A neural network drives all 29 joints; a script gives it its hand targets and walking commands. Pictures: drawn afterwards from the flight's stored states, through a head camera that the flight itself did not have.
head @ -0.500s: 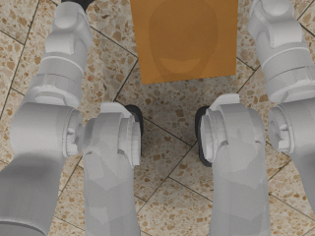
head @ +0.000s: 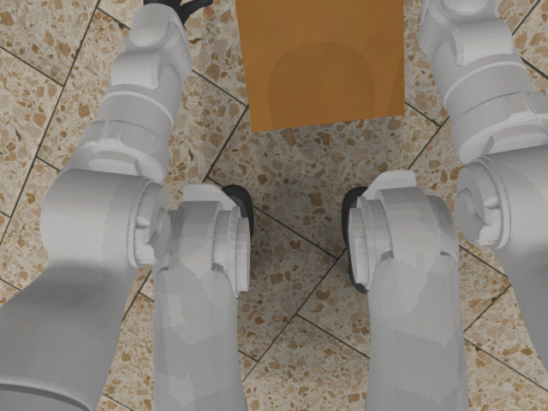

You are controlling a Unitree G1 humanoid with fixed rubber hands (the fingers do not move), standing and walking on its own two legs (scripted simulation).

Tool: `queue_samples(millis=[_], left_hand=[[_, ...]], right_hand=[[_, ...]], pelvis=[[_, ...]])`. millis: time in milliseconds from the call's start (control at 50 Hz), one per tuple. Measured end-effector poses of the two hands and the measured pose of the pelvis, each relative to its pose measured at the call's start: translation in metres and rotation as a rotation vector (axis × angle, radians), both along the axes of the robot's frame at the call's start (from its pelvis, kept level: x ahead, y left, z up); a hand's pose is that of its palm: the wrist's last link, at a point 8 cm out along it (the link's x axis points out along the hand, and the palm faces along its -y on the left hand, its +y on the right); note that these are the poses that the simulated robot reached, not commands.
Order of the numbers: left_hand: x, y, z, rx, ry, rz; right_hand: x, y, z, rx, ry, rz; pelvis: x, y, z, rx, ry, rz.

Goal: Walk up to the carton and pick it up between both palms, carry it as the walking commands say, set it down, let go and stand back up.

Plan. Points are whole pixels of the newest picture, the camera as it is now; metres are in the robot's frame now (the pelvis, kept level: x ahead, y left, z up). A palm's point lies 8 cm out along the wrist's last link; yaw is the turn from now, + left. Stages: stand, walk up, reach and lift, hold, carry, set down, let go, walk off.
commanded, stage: reach and lift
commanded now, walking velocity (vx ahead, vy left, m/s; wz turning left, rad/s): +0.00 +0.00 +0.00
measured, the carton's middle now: (311, 6) +0.54 -0.04 -0.25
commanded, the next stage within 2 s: none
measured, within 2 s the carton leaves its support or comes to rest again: leaves its support in 1.02 s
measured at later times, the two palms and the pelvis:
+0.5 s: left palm out of the picture +0.54 +0.11 -0.17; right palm out of the picture +0.54 -0.16 -0.18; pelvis +0.03 -0.01 -0.01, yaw +0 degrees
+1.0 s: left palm (173, 6) +0.53 +0.12 -0.17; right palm out of the picture +0.54 -0.14 -0.18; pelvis +0.01 +0.01 +0.00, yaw -2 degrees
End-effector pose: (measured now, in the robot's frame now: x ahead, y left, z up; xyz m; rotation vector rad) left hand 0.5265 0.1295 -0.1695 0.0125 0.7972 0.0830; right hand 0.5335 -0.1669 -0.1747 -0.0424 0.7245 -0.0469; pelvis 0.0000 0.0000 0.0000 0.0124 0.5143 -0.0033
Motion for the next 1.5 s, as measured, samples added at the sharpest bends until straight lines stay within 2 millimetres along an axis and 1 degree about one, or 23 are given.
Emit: queue_samples(millis=[100,120,260,380,500,600,860,920,980,1040,1100,1220,1280,1320,1380,1500], left_hand=[[0.015,-0.03,-0.002,-0.03,-0.021,-0.034],[0.016,-0.031,-0.002,-0.018,-0.023,-0.022],[0.017,-0.031,-0.006,0.004,-0.015,-0.021],[0.016,-0.031,-0.005,-0.008,0.001,0.01],[0.015,-0.024,-0.004,0.007,0.017,0.014],[0.012,-0.017,-0.003,0.013,0.026,0.02],[0.008,-0.012,0.0,0.037,0.033,0.02],[0.006,-0.01,0.001,0.044,0.021,0.025],[0.003,-0.009,0.001,0.03,-0.006,0.029],[-0.002,-0.008,0.004,0.011,-0.023,0.031],[-0.008,-0.005,0.012,0.009,-0.024,0.046],[-0.01,-0.002,0.045,0.025,-0.076,0.135],[-0.01,-0.002,0.05,0.017,-0.077,0.136],[-0.01,-0.003,0.05,0.04,-0.061,0.132],[-0.009,-0.004,0.052,0.075,-0.042,0.12],[-0.004,-0.01,0.056,0.072,-0.028,0.109]], right_hand=[[0.001,0.0,-0.003,-0.01,0.009,0.005],[0.002,0.0,-0.005,-0.01,0.012,0.001],[0.005,0.001,-0.013,-0.005,0.012,-0.019],[0.005,0.004,-0.01,-0.023,0.039,-0.022],[0.005,0.01,-0.01,-0.012,0.057,0.005],[0.006,0.016,-0.009,-0.012,0.068,0.034],[0.005,0.024,-0.007,-0.023,0.074,0.027],[0.005,0.026,-0.006,-0.021,0.065,0.025],[0.004,0.027,-0.004,-0.033,0.054,0.029],[0.001,0.028,0.003,-0.049,0.049,0.032],[-0.001,0.032,0.015,-0.05,0.045,0.02],[0.003,0.041,0.052,-0.008,-0.019,-0.032],[0.006,0.041,0.064,-0.004,-0.031,-0.038],[0.008,0.042,0.066,-0.006,-0.032,-0.038],[0.009,0.041,0.063,-0.007,-0.025,-0.03],[0.002,0.035,0.054,-0.043,0.024,-0.014]], pelvis=[[0.007,-0.002,0.003,0.004,0.034,-0.002],[0.009,-0.003,0.003,0.005,0.042,-0.003],[0.02,-0.006,0.002,0.006,0.082,-0.005],[0.024,-0.007,-0.006,0.01,0.089,-0.005],[0.027,-0.008,-0.013,0.01,0.086,-0.01],[0.028,-0.007,-0.015,0.008,0.084,-0.009],[0.024,0.001,-0.011,0.002,0.068,-0.009],[0.019,0.003,-0.007,0.007,0.026,-0.022],[0.01,0.007,-0.002,0.014,-0.051,-0.046],[0.006,0.009,-0.002,0.003,-0.066,-0.054],[0.001,0.012,-0.002,-0.007,-0.082,-0.056],[-0.01,0.016,0.004,-0.022,-0.114,-0.042],[-0.016,0.018,0.009,-0.022,-0.107,-0.037],[-0.018,0.018,0.012,-0.025,-0.095,-0.033],[-0.019,0.018,0.016,-0.026,-0.078,-0.026],[-0.012,0.016,0.025,-0.014,-0.06,-0.031]])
